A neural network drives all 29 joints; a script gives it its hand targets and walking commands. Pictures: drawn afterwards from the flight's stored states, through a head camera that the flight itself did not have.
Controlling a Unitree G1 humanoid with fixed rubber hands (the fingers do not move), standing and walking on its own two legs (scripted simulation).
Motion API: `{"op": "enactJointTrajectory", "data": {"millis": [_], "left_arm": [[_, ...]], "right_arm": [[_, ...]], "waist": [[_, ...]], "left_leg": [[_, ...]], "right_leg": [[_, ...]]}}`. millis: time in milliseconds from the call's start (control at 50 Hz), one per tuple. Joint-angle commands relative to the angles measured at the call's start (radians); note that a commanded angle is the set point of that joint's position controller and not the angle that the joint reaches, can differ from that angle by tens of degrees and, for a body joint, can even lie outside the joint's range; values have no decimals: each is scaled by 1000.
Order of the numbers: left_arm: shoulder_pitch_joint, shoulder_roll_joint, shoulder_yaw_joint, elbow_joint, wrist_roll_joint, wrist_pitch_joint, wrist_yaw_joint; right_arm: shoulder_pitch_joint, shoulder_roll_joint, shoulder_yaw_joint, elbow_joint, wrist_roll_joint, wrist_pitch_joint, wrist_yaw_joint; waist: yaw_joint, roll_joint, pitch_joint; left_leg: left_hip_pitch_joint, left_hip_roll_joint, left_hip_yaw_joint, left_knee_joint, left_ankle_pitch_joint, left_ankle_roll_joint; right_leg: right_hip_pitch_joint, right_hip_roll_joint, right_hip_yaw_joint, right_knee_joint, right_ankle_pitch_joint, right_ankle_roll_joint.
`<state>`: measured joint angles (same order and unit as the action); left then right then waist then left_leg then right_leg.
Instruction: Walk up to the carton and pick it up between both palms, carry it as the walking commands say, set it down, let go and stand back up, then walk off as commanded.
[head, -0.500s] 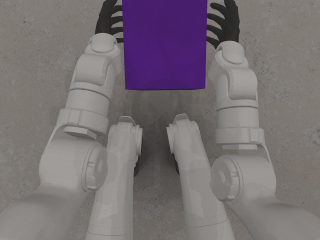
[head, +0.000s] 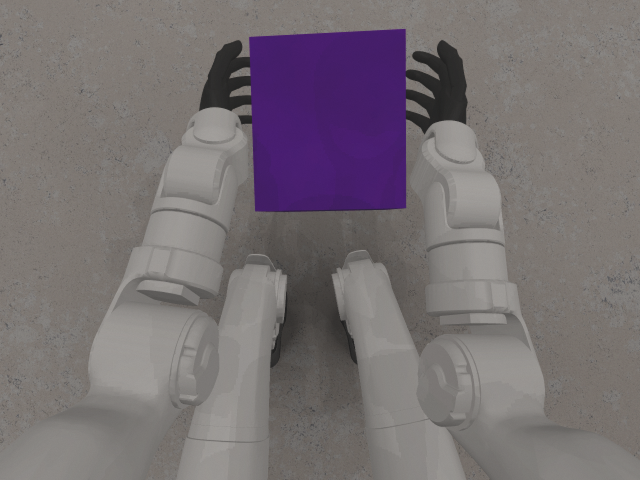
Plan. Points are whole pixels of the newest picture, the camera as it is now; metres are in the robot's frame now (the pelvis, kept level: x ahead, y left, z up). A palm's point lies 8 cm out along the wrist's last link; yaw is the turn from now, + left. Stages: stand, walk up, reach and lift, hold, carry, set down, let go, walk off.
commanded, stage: reach and lift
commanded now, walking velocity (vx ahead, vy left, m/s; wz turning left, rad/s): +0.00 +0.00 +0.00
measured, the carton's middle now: (331, 142) +0.48 -0.04 -0.13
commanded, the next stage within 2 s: none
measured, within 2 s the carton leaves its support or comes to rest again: neither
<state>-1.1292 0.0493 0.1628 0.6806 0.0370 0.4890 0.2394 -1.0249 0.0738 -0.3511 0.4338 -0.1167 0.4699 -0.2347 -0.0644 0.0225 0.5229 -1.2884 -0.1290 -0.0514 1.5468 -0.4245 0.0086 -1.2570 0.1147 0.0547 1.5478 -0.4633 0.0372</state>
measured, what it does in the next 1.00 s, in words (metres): rises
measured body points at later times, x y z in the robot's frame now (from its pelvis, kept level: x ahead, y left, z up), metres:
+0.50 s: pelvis +0.01 +0.00 +0.05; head +0.24 -0.01 +0.43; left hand +0.48 +0.08 -0.01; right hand +0.46 -0.16 +0.01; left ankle +0.16 +0.09 -0.54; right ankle +0.15 -0.12 -0.54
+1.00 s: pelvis +0.02 -0.01 +0.11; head +0.21 -0.02 +0.51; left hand +0.45 +0.08 +0.06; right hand +0.44 -0.16 +0.08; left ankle +0.16 +0.09 -0.54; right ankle +0.15 -0.12 -0.54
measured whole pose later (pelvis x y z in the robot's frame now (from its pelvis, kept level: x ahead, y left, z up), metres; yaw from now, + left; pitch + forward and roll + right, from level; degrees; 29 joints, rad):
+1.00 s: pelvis +0.02 -0.01 +0.11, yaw +0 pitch -1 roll +0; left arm -0.83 -0.02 0.17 0.60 0.06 0.49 0.22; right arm -0.77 0.17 -0.30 0.37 -0.12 0.46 -0.25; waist -0.07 -0.01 0.50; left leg -0.74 -0.11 -0.08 1.07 -0.31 0.00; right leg -0.72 0.10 0.09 1.09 -0.35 0.01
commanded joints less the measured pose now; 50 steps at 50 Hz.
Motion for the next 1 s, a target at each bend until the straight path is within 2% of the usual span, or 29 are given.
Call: {"op": "enactJointTrajectory", "data": {"millis": [0, 20, 40, 100, 120, 220, 260, 300, 320, 340, 360, 380, 420, 460, 540, 560, 580, 600, 640, 660, 780, 800, 820, 840, 860, 920, 940, 960, 980], "left_arm": [[-979, -1202, -557, -340, -229, -115, -271], [-1010, -1211, -587, -404, -248, -110, -273], [-999, -1195, -592, -415, -250, -113, -269], [-980, -1188, -536, -301, -206, -107, -279], [-947, -1210, -545, -319, -215, -113, -281], [-946, -1202, -592, -400, -236, -116, -280], [-933, -1235, -610, -391, -239, -106, -282], [-914, -1231, -579, -322, -215, -106, -285], [-919, -1244, -618, -387, -231, -117, -290], [-906, -1258, -628, -431, -248, -116, -286], [-885, -1274, -623, -385, -234, -106, -289], [-868, -1244, -611, -375, -228, -107, -290], [-890, -1236, -618, -405, -233, -111, -290], [-865, -1255, -609, -389, -230, -118, -294], [-900, -1254, -655, -451, -242, -115, -302], [-854, -1260, -645, -417, -227, -107, -303], [-839, -1268, -645, -421, -230, -110, -298], [-800, -1272, -640, -405, -229, -108, -301], [-766, -1237, -593, -350, -203, -109, -309], [-797, -1242, -622, -412, -222, -118, -310], [-808, -1253, -660, -442, -230, -109, -315], [-779, -1263, -664, -448, -239, -117, -318], [-762, -1281, -660, -436, -239, -117, -325], [-770, -1268, -638, -423, -234, -113, -327], [-717, -1228, -599, -357, -195, -115, -331], [-766, -1263, -668, -492, -242, -125, -336], [-756, -1250, -649, -454, -221, -115, -332], [-730, -1249, -615, -363, -197, -112, -333], [-663, -1248, -617, -372, -201, -113, -341]], "right_arm": [[-933, 1085, 724, -112, 226, -44, 259], [-975, 1087, 752, -193, 259, -45, 260], [-942, 1092, 761, -183, 263, -42, 261], [-885, 1094, 685, -19, 210, -39, 263], [-918, 1106, 729, -116, 227, -49, 268], [-857, 1112, 753, -120, 238, -45, 266], [-845, 1121, 744, -122, 238, -45, 264], [-802, 1112, 697, -23, 197, -46, 268], [-837, 1152, 761, -101, 248, -54, 273], [-824, 1154, 769, -149, 252, -51, 269], [-842, 1127, 773, -169, 242, -51, 265], [-833, 1124, 762, -162, 232, -49, 264], [-780, 1141, 760, -90, 231, -41, 273], [-784, 1156, 777, -118, 230, -46, 268], [-727, 1160, 782, -103, 248, -44, 276], [-750, 1153, 776, -118, 232, -43, 278], [-766, 1174, 793, -145, 244, -46, 275], [-732, 1174, 796, -138, 238, -47, 274], [-732, 1174, 799, -123, 226, -41, 275], [-690, 1226, 816, -101, 250, -35, 274], [-654, 1208, 801, -90, 241, -41, 270], [-667, 1228, 831, -132, 245, -45, 271], [-669, 1239, 845, -153, 251, -45, 268], [-655, 1239, 821, -134, 238, -40, 263], [-619, 1230, 788, -47, 210, -35, 267], [-626, 1270, 868, -180, 265, -41, 266], [-624, 1264, 850, -160, 260, -38, 261], [-597, 1224, 787, -51, 217, -34, 264], [-566, 1250, 811, -68, 217, -38, 260]], "waist": [[-47, -26, -2241], [-17, 8, -2335], [-29, -19, -2325], [-26, 16, -2081], [0, -18, -2149], [-16, -9, -2225], [-37, 5, -2209], [-42, 28, -2071], [-20, 23, -2148], [-43, 0, -2224], [-47, 14, -2215], [-32, 2, -2181], [-50, -10, -2119], [-26, -24, -2132], [-47, 34, -2131], [-36, 34, -2100], [-17, 21, -2110], [-32, 9, -2107], [6, -45, -2040], [9, -44, -2056], [-22, 34, -2013], [-19, -21, -2020], [-2, -8, -2026], [-19, -21, -2021], [6, -26, -1882], [7, -23, -2069], [22, 15, -2022], [-19, -4, -1842], [6, -13, -1864]], "left_leg": [[734, -27, -72, -231, 100, -7], [782, -31, -56, -246, 134, -9], [797, -29, -59, -246, 162, -7], [672, -17, -65, -277, 27, -5], [739, -24, -68, -294, 75, -5], [837, -20, -83, -324, 141, -7], [872, -20, -92, -342, 109, -11], [793, -16, -97, -356, 54, -13], [844, -20, -85, -363, 103, -8], [901, -18, -95, -363, 153, -5], [882, -21, -85, -371, 152, -9], [882, -19, -88, -385, 155, -7], [869, -13, -94, -398, 107, -8], [882, -13, -103, -421, 132, 0], [923, -6, -103, -453, 111, -13], [935, -11, -109, -467, 112, -13], [949, -9, -109, -483, 137, -9], [938, -7, -97, -482, 144, -11], [886, -6, -92, -500, 113, -4], [895, -6, -81, -519, 112, -2], [953, 2, -100, -578, 97, -16], [977, 0, -104, -590, 122, -6], [968, 0, -92, -590, 127, -6], [969, -4, -90, -612, 120, -2], [870, 4, -79, -608, 74, -3], [1025, 1, -87, -635, 168, 0], [995, 2, -77, -655, 141, -5], [901, 11, -94, -676, 50, 2], [922, 1, -74, -667, 130, -1]], "right_leg": [[599, 44, 22, -254, 152, -51], [663, 44, 29, -261, 189, -48], [669, 47, 30, -272, 212, -47], [575, 28, 46, -298, 86, -59], [633, 34, 34, -303, 127, -54], [685, 36, 37, -329, 192, -56], [685, 33, 41, -354, 167, -62], [617, 27, 49, -363, 120, -72], [682, 28, 44, -370, 168, -64], [745, 30, 48, -382, 205, -64], [755, 32, 52, -399, 202, -62], [764, 31, 49, -400, 207, -57], [737, 24, 53, -417, 166, -68], [777, 26, 58, -431, 180, -63], [800, 22, 64, -459, 183, -72], [790, 22, 51, -461, 191, -68], [824, 19, 58, -469, 210, -68], [848, 20, 71, -496, 205, -71], [857, 19, 70, -511, 164, -57], [923, 14, 80, -528, 179, -57], [917, 8, 80, -571, 186, -73], [939, 12, 69, -578, 199, -63], [979, 7, 82, -595, 194, -60], [1021, 3, 81, -615, 199, -62], [961, -3, 90, -615, 149, -59], [1096, 1, 86, -635, 248, -51], [1088, -4, 102, -665, 222, -56], [991, -7, 88, -670, 145, -56], [1061, -4, 93, -676, 216, -57]]}}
